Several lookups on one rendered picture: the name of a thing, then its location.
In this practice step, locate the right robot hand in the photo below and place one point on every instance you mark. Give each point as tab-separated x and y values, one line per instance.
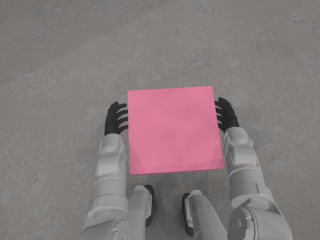
228	118

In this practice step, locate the carton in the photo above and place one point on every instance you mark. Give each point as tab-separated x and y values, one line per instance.
173	130

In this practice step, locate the robot left forearm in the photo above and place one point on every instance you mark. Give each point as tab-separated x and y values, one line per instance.
110	180

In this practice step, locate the robot right forearm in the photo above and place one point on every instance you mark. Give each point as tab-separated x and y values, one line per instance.
244	172

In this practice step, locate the robot right upper arm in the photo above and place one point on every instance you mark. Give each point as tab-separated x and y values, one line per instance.
249	223

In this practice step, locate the left robot foot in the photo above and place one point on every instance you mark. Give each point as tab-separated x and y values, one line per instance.
151	190

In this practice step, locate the robot left upper arm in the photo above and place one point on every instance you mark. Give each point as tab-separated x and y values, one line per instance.
115	229

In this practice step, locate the left robot hand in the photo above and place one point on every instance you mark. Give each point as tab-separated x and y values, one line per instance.
112	123

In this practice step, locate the left robot thigh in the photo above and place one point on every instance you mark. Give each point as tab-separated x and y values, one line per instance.
139	208

